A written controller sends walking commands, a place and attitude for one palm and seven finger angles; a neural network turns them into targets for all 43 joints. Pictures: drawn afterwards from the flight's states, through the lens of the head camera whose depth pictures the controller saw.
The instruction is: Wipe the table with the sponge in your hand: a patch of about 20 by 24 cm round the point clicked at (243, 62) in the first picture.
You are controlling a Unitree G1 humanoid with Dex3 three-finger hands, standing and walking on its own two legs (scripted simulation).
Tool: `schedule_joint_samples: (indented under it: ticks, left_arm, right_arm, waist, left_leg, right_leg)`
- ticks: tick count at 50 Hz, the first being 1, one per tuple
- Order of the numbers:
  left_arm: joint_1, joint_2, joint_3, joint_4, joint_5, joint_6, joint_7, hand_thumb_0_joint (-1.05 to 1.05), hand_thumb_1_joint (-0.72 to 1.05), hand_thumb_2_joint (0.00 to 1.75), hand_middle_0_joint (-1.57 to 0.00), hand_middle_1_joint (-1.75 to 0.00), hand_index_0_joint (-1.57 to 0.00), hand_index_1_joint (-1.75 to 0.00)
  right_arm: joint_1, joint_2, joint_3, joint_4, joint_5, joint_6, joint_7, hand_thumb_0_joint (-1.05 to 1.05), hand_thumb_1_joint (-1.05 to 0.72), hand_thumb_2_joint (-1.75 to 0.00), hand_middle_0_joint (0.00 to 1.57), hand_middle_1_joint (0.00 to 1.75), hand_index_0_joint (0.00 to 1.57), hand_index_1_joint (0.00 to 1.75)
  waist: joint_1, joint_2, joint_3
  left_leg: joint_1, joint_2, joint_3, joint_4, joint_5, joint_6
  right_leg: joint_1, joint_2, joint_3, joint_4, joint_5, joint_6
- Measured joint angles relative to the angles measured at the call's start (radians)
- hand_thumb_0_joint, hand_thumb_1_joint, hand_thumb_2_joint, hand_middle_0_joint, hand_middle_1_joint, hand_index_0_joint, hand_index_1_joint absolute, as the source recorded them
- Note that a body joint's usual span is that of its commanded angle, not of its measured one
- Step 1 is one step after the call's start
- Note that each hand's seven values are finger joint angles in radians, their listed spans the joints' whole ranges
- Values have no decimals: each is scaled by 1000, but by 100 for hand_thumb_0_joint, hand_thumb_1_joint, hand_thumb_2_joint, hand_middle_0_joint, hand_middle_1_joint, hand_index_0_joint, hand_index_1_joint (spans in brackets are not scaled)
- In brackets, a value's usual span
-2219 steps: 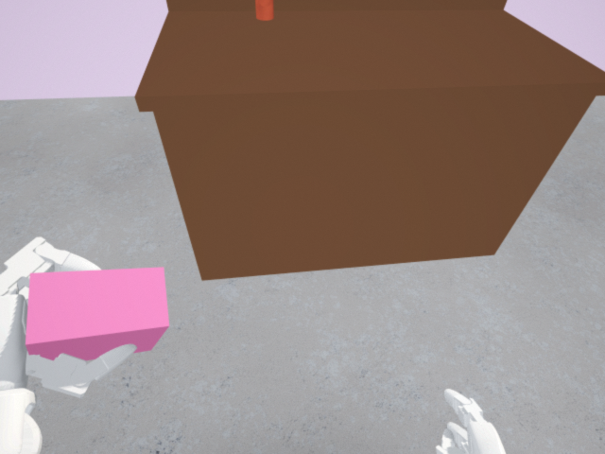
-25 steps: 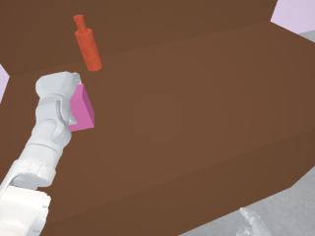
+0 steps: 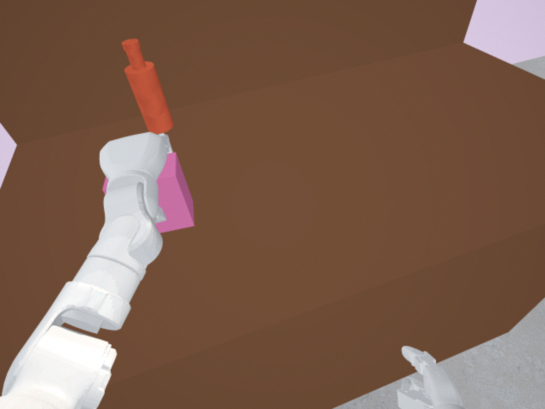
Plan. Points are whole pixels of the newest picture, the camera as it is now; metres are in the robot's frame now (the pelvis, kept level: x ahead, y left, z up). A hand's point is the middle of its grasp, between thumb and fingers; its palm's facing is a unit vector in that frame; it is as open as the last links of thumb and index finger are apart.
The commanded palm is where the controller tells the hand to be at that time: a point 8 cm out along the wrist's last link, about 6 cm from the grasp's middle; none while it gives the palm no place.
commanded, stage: wipe back along the middle lane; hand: left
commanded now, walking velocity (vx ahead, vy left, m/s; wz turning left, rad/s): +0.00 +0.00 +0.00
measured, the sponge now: (156, 204) +0.39 +0.23 +0.11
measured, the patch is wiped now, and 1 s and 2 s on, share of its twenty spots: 0.65 0.75 0.75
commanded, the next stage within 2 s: slide across to the third lane in 1.42 s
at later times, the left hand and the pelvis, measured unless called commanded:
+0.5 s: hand (140, 209) +0.34 +0.22 +0.15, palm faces +0.07 -0.03 -1.00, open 10.3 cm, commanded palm +0.30 +0.22 +0.18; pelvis -0.01 -0.02 +0.00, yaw -1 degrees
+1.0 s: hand (143, 226) +0.31 +0.21 +0.15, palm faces +0.16 -0.06 -0.99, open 10.3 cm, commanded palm +0.26 +0.19 +0.17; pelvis -0.01 -0.01 +0.00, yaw -1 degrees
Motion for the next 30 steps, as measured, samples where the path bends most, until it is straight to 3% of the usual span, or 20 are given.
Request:
schedule_joint_samples:
  ticks: [11, 18, 30]
  left_arm:
    - [132, 48, 15, -145, -18, 79, -21, -1, -52, 104, -69, -136, -71, -136]
    - [163, 52, 8, -176, -21, 69, -39, -1, -52, 104, -68, -137, -70, -137]
    - [200, 32, 5, -200, -15, 71, -15, -1, -51, 104, -67, -138, -69, -138]
  right_arm:
    - [-13, -37, -8, 2, 15, 32, -9, 1, -91, -90, 20, 30, 20, 30]
    - [-34, -40, -8, -17, 21, 20, -18, 1, -91, -90, 19, 30, 20, 30]
    - [-48, -13, 12, -24, 22, 18, -15, 1, -91, -90, 20, 30, 20, 30]
  waist:
    - [-4, 7, 8]
    - [3, 7, 6]
    - [10, 8, -2]
  left_leg:
    - [35, 18, 12, -3, -2, -13]
    - [38, 23, 7, 4, 2, -19]
    - [42, 26, 6, 9, 5, -23]
  right_leg:
    - [22, 17, 13, 12, -4, -14]
    - [24, 22, 8, 21, -3, -21]
    - [27, 25, 8, 28, -2, -24]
